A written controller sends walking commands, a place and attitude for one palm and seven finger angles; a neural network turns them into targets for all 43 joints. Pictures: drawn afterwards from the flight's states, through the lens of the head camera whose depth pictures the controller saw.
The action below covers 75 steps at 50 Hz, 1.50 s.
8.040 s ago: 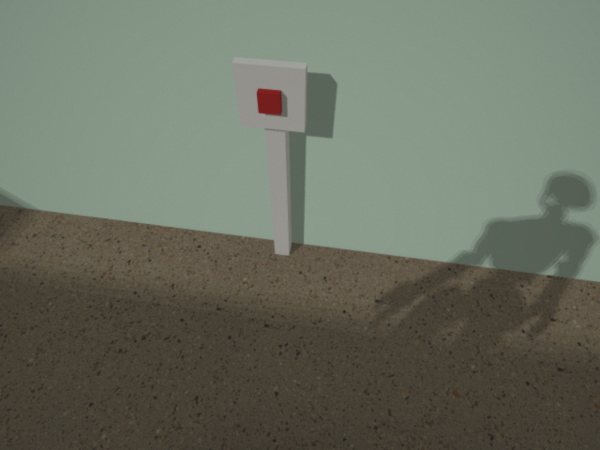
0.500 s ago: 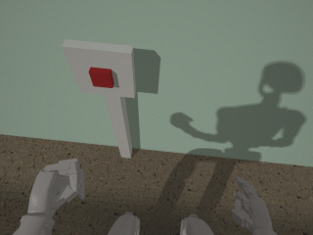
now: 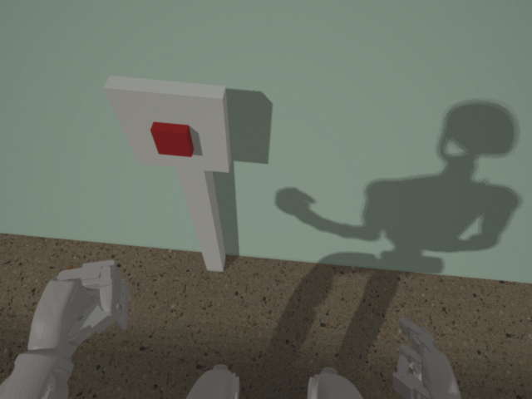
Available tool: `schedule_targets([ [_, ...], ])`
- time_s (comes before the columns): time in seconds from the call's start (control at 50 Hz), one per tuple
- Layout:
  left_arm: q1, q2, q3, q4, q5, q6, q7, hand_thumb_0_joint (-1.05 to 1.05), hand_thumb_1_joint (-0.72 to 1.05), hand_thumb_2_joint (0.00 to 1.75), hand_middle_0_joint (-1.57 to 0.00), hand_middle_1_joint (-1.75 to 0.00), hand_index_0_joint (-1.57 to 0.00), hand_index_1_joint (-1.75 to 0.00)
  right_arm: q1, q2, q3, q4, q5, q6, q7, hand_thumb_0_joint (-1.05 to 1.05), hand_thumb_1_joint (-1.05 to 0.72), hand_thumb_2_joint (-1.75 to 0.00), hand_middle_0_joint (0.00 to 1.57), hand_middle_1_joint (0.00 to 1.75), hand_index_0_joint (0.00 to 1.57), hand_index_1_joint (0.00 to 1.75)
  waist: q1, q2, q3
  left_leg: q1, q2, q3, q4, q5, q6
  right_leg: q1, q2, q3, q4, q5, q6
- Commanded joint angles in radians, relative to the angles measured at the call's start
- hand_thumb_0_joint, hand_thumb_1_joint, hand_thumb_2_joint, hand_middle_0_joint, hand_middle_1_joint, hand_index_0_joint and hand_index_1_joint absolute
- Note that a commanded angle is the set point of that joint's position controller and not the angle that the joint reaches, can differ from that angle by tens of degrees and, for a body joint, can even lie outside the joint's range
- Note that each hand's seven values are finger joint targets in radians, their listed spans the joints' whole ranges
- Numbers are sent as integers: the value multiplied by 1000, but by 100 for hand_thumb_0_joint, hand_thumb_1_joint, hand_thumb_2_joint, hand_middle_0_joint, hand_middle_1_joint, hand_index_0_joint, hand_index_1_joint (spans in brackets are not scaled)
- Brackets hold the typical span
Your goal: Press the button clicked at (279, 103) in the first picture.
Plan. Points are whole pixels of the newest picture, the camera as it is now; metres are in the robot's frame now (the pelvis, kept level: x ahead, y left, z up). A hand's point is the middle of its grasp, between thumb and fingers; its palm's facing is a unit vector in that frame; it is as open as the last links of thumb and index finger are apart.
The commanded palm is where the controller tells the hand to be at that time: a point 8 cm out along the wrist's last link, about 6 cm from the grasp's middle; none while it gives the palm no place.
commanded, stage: raise the hand and make a fist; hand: left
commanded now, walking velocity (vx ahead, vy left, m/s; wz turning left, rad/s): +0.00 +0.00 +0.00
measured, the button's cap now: (173, 138) +0.51 +0.20 +0.05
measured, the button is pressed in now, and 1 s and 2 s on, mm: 0 0 0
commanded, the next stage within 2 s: aim a knuckle at the button in 0.30 s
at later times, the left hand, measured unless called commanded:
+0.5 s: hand (121, 314) +0.22 +0.20 +0.04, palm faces -0.02 -1.00 -0.05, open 3.1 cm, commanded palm +0.21 +0.25 +0.05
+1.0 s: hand (157, 247) +0.31 +0.18 +0.03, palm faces -0.03 -1.00 -0.05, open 3.1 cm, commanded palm +0.30 +0.23 +0.03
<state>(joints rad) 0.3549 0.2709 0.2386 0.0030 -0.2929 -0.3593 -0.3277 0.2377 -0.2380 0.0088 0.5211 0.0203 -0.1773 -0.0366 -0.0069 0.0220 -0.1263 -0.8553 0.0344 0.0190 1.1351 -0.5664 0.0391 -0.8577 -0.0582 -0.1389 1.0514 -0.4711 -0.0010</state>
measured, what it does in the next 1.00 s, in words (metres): stands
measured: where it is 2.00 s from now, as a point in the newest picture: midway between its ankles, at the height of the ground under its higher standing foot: outside the picture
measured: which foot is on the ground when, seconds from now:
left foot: down 0.00-1.00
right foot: down 0.00-1.00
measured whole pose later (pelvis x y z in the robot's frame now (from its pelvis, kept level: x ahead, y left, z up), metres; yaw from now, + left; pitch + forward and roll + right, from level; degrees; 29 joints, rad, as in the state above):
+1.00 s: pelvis -0.01 -0.01 +0.00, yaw +0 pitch +18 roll -2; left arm -0.05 0.28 0.23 0.34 -0.24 -0.37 -0.27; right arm 0.26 -0.26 0.02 0.57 0.02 -0.15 -0.03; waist -0.04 0.02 -0.13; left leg -0.91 0.04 0.03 1.13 -0.54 0.03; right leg -0.93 -0.05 -0.12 1.07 -0.46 -0.02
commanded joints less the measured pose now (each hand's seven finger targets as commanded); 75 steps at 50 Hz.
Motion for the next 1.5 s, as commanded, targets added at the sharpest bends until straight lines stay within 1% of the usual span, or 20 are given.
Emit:
schedule_targets([
  [0.0,-10,123,67,-202,-26,-72,-3,0,90,90,-130,-150,-130,-150,-29,-142,-58,-156,6,-65,-9,0,-90,-90,20,30,20,30,7,55,-258,145,-31,-67,-194,393,-38,196,62,50,-102,226,-28],
  [0.04,-9,127,67,-192,-21,-78,3,0,90,90,-130,-150,-130,-150,-28,-143,-59,-152,4,-65,-8,0,-90,-90,20,30,20,30,2,24,-246,139,-27,-73,-192,404,-36,192,67,47,-96,230,-29],
  [0.18,-18,121,62,-181,-15,-88,10,0,90,90,-130,-150,-130,-150,-31,-143,-58,-158,7,-58,-7,0,-90,-90,20,30,20,30,0,46,-219,119,-30,-65,-196,337,-35,174,64,55,-106,179,-28],
  [0.24,-24,130,66,-191,-18,-92,10,0,90,90,-130,-150,-130,-150,-32,-143,-56,-158,5,-59,-10,0,-90,-90,20,30,20,30,-2,28,-228,113,-30,-68,-191,338,-31,180,67,58,-105,181,-29],
  [0.38,-24,128,63,-205,-18,-90,3,0,90,90,-130,-150,-130,-150,-33,-141,-53,-159,7,-62,-12,0,-90,-90,20,30,20,30,1,58,-244,128,-31,-70,-190,344,-34,176,64,57,-101,187,-28],
  [0.44,-118,118,37,-179,-15,-92,5,0,90,90,-130,-150,-130,-150,-25,-147,-47,-142,3,-64,-17,0,-90,-90,20,30,20,30,-28,21,-218,102,-29,-75,-167,329,-29,140,67,57,-92,180,-25],
  [0.48,-141,104,23,-168,-10,-97,5,0,90,90,-130,-150,-130,-150,-22,-148,-45,-137,3,-70,-17,0,-90,-90,20,30,20,30,-22,58,-229,111,-30,-76,-169,323,-35,127,63,57,-86,168,-27],
  [0.58,-250,101,-15,-139,17,-77,21,0,90,90,-130,-150,-130,-150,-13,-155,-43,-134,3,-71,-16,0,-90,-90,20,30,20,30,-32,53,-254,115,-28,-79,-172,304,-32,110,59,60,-85,150,-25],
  [0.76,-418,162,67,10,37,-53,78,0,90,90,-130,-150,-130,-150,-10,-152,-41,-120,2,-37,-17,0,-90,-90,20,30,20,30,-11,15,-294,74,-33,-56,-178,305,-28,175,53,84,-96,178,-23],
  [0.8,-463,143,50,41,37,-59,75,0,90,90,-130,-150,-130,-150,-4,-149,-40,-113,3,-32,-15,0,-90,-90,20,30,20,30,-19,32,-296,81,-33,-49,-178,307,-28,176,50,87,-102,192,-22],
  [0.84,-494,161,63,92,36,-64,71,0,90,90,-130,-150,-130,-150,7,-154,-42,-101,2,-26,-14,0,-90,-90,20,30,20,30,-27,-10,-311,67,-31,-49,-170,329,-23,201,53,93,-98,222,-20],
  [0.88,-518,150,51,96,35,-73,58,0,90,90,-130,-150,-130,-150,10,-154,-43,-97,2,-24,-10,0,-90,-90,20,30,20,30,-21,41,-341,86,-32,-42,-169,355,-26,208,49,98,-95,256,-21],
  [0.96,-627,135,25,177,42,-82,49,0,90,90,-130,-150,-130,-150,27,-163,-48,-72,4,-15,-10,0,-90,-90,20,30,20,30,-51,1,-317,82,-25,-46,-161,353,-25,164,51,94,-91,255,-17],
  [1.04,-698,187,68,214,53,-96,62,0,90,90,-130,-150,-130,-150,41,-167,-54,-58,0,-4,-10,0,-90,-90,20,30,20,30,-38,27,-366,90,-26,-43,-155,376,-25,182,48,102,-80,275,-21],
  [1.12,-817,183,62,292,66,-108,75,0,90,90,-130,-150,-130,-150,51,-163,-51,-38,-1,13,-7,0,-90,-90,20,30,20,30,-52,21,-352,78,-25,-41,-152,366,-26,165,47,105,-77,275,-19],
  [1.26,-911,212,86,396,88,-126,90,0,90,90,-130,-150,-130,-150,84,-166,-55,-19,-7,46,2,0,-90,-90,20,30,20,30,-49,26,-437,96,-23,-38,-135,439,-27,182,50,110,-54,348,-18],
  [1.36,-989,198,75,476,93,-129,90,0,90,90,-130,-150,-130,-150,98,-165,-54,-10,-7,73,10,0,-90,-90,20,30,20,30,-68,19,-408,65,-23,-32,-129,424,-27,167,52,114,-58,350,-16],
  [1.4,-1065,225,92,528,100,-135,95,0,90,90,-130,-150,-130,-150,108,-171,-52,3,-7,83,9,0,-90,-90,20,30,20,30,-82,-10,-386,37,-22,-35,-128,380,-24,152,53,114,-62,317,-15],
  [1.44,-1143,251,101,544,111,-153,97,0,90,90,-130,-150,-130,-150,110,-171,-52,8,-9,89,5,0,-90,-90,20,30,20,30,-88,13,-399,30,-24,-35,-120,359,-22,140,53,121,-58,294,-18],
  [1.48,-1188,234,88,557,116,-171,97,0,90,90,-130,-150,-130,-150,119,-167,-54,21,-14,91,7,0,-90,-90,20,30,20,30,-92,61,-446,83,-23,-40,-112,400,-26,116,53,118,-49,313,-20],
])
